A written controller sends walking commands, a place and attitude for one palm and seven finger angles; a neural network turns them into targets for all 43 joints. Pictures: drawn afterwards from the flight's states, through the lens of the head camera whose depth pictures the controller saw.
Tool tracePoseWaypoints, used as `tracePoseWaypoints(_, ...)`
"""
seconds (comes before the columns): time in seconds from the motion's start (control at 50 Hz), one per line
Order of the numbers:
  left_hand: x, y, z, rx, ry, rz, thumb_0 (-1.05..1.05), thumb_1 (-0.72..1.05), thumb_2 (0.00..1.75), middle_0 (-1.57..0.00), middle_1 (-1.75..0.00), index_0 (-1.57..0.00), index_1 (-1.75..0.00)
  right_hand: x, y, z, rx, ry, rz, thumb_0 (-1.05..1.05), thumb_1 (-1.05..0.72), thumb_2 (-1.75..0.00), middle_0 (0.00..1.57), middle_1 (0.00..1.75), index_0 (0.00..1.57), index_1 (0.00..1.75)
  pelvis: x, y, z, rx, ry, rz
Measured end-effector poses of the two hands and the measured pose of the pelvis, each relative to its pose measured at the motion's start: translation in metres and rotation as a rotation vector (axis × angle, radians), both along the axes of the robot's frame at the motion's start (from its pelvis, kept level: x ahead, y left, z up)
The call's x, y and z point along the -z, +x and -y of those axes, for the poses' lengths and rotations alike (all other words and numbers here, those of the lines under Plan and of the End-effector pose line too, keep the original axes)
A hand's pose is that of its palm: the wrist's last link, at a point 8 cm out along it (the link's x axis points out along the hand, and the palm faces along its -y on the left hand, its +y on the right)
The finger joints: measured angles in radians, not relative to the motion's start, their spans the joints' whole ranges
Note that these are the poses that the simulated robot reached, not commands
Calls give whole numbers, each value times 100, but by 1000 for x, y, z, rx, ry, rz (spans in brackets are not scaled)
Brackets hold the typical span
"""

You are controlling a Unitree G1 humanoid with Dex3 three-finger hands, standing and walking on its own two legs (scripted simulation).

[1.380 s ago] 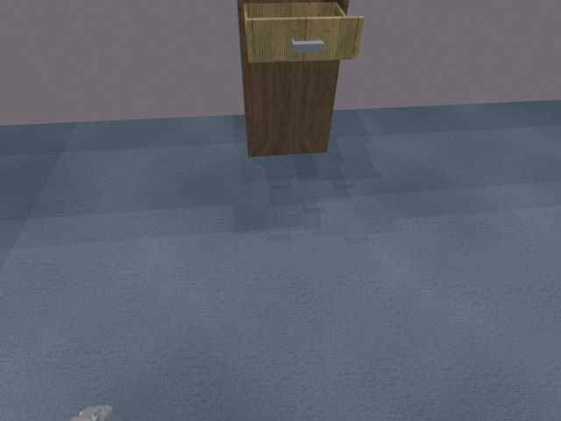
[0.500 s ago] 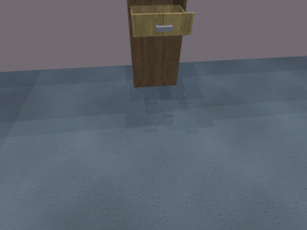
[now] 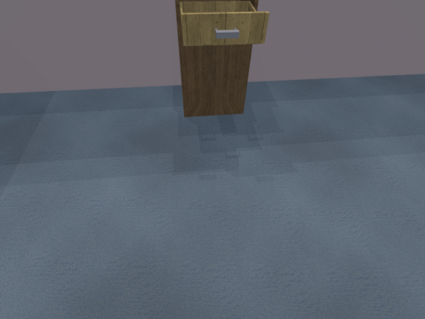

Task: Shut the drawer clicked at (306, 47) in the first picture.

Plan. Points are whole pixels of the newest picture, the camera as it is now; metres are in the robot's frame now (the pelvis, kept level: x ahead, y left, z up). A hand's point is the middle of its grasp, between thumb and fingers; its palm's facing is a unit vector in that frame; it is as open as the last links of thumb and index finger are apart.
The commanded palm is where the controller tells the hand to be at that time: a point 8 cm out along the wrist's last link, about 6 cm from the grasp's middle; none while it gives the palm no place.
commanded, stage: look at it before walking up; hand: left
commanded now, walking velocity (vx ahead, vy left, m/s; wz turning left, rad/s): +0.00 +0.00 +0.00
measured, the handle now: (226, 32) +1.32 +0.01 -0.02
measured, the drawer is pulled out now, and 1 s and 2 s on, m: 0.30 0.30 0.30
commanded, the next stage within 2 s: walk to a spot facing it in 0.06 s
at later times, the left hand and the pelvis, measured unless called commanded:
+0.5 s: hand out of the picture +0.08 +0.19 -0.18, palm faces -0.11 -0.97 -0.21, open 7.4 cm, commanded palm none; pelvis +0.05 -0.01 -0.02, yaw -9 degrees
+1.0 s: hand (140, 288) +0.23 +0.19 -0.21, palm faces -0.20 -0.97 -0.15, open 7.4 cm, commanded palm none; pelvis +0.25 +0.00 -0.03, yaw -18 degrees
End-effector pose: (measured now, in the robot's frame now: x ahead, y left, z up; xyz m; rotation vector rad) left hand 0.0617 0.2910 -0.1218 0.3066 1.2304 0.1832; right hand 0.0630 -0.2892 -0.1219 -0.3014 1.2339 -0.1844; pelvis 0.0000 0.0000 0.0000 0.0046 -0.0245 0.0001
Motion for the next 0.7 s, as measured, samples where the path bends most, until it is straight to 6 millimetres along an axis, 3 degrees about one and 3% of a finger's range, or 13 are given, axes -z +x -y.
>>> tracePoseWaypoints(0.2,-1,6,-2,-3,2,8,1,91,90,-20,-30,-20,-30,-2,10,-2,-4,-2,13,1,-91,-90,21,30,21,29,0,5,-2,0,-1,2)
tracePoseWaypoints(0.3,8,4,7,-4,-24,-19,1,91,90,-20,-30,-20,-30,5,10,-14,18,20,21,1,-91,-90,21,30,21,29,4,13,-3,35,-3,-3)
tracePoseWaypoints(0.44,28,1,37,23,-96,-125,1,91,90,-20,-30,-20,-30,26,-16,-31,139,89,-9,1,-91,-90,21,30,21,29,14,40,3,119,11,-14)
tracePoseWaypoints(0.56,36,32,74,40,-123,-96,1,91,90,-20,-30,-20,-30,47,-46,-28,221,134,-152,1,-91,-90,21,30,21,29,25,68,23,139,-8,-4)
tracePoseWaypoints(0.62,31,36,86,20,-132,-100,1,91,90,-20,-30,-20,-30,40,-30,-26,226,141,-180,1,-91,-90,21,30,20,29,18,85,28,152,-10,-8)
tracePoseWaypoints(0.7,23,39,97,37,-148,-189,0,91,90,-20,-30,-20,-30,27,20,-23,250,145,-86,1,-91,-90,20,30,20,29,7,110,29,185,-2,-26)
